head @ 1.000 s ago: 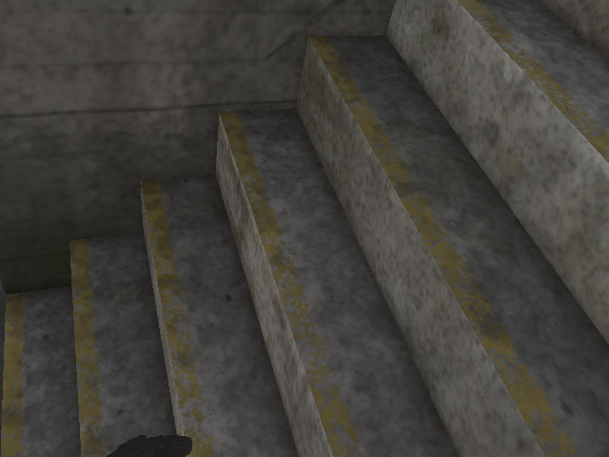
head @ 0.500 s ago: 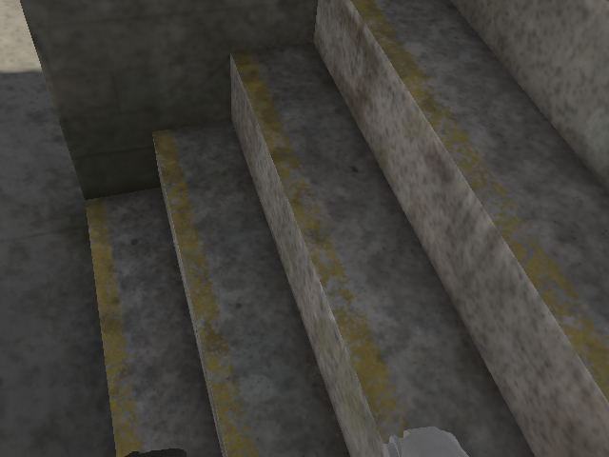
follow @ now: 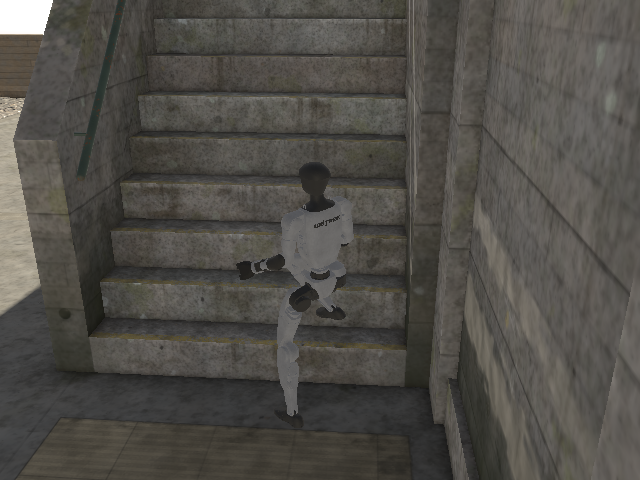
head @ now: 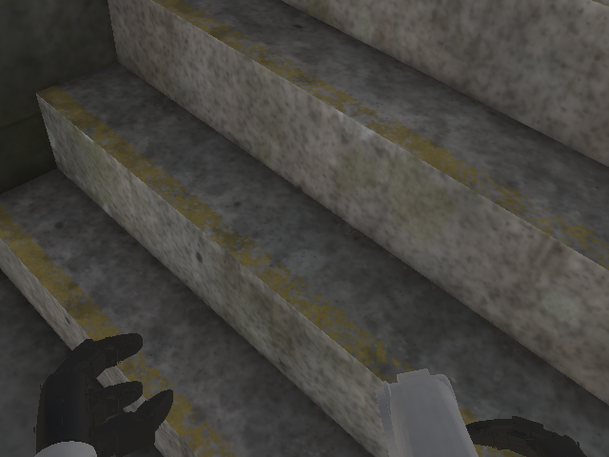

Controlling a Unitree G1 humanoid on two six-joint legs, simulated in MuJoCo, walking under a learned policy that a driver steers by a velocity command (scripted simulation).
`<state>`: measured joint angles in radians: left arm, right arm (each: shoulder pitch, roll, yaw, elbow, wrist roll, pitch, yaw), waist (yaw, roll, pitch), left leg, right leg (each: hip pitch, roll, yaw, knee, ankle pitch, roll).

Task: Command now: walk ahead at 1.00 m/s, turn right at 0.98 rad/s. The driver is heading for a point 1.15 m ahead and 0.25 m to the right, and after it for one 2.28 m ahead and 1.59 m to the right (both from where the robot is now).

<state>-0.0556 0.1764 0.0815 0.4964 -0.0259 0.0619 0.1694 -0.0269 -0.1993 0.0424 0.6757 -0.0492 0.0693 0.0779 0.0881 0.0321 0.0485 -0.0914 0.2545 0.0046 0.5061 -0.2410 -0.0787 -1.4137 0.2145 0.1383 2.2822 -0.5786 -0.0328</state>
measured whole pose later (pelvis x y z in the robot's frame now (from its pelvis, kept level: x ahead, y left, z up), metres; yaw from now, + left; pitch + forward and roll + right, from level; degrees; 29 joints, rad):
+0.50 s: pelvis -0.25 +0.09 -0.01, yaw -29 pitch +0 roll +1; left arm 0.26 0.25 0.07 0.61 0.01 -0.02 0.01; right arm 0.07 -0.21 -0.04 0.55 0.00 0.02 0.00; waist 0.05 -0.01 -0.03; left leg -0.42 0.02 0.00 0.73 -0.17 -0.08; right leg -0.22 0.12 0.15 0.48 -0.25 -0.09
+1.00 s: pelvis -0.26 +0.09 +0.00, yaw -17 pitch +3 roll +0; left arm 0.17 0.26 0.04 0.70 0.04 -0.10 0.02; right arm 0.24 -0.25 -0.06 0.71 -0.01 0.00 0.07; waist 0.01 0.00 -0.05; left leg -0.34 0.02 0.06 0.60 -0.27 0.06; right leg -0.20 0.01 -0.16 0.33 -0.19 -0.06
